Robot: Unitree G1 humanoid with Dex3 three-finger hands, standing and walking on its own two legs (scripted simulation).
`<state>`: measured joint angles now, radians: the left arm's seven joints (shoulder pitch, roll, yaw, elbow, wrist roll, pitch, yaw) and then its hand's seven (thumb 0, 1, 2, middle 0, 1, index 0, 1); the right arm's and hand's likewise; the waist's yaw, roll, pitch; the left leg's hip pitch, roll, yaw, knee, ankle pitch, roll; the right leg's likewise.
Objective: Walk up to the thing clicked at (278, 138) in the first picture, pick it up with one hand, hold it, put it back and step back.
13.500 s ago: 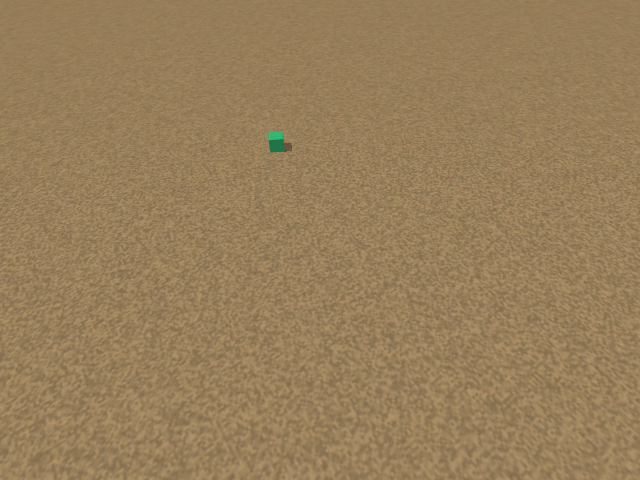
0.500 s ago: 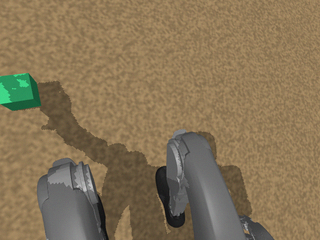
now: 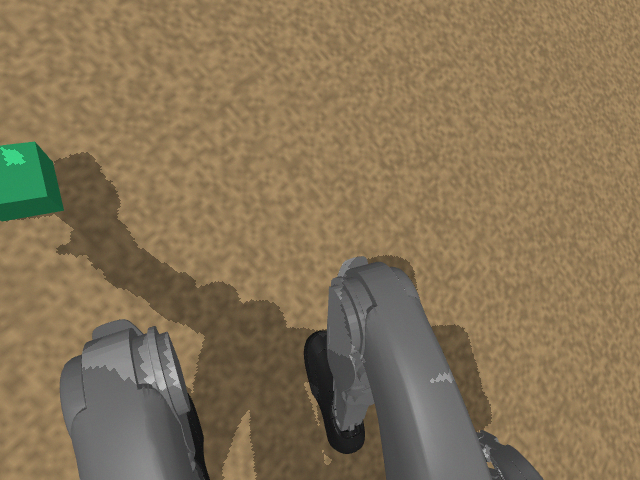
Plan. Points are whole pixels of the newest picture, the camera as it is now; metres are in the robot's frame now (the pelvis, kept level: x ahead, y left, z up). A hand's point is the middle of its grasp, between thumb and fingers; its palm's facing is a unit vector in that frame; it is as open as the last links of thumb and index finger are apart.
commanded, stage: rise first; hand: left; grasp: from above
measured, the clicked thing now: (17, 182) +0.52 +0.31 -0.29
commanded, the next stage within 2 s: approach in 0.46 s
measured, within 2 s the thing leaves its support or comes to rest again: neither
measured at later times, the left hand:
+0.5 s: hand out of the picture +0.48 +0.35 -0.16, palm faces -0.45 -0.05 -0.89, open 13.8 cm
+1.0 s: hand out of the picture +0.53 +0.29 -0.15, palm faces -0.38 -0.04 -0.93, open 14.1 cm
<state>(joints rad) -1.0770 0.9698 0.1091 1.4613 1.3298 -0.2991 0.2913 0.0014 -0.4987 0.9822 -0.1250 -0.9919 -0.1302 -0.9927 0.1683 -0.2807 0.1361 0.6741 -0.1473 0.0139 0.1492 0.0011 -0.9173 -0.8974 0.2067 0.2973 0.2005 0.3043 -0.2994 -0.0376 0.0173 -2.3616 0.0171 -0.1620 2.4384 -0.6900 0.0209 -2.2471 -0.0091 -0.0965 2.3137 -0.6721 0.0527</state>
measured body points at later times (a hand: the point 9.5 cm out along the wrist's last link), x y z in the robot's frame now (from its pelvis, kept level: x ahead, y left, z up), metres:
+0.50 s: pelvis -0.01 +0.00 +0.00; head +0.25 +0.09 +0.36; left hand +0.50 +0.35 -0.11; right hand +0.03 -0.27 -0.08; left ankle +0.07 +0.12 -0.29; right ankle +0.11 -0.13 -0.29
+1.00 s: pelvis +0.00 +0.00 +0.00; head +0.25 +0.09 +0.36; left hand +0.55 +0.29 -0.10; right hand +0.03 -0.27 -0.07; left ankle +0.07 +0.12 -0.29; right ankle +0.11 -0.13 -0.29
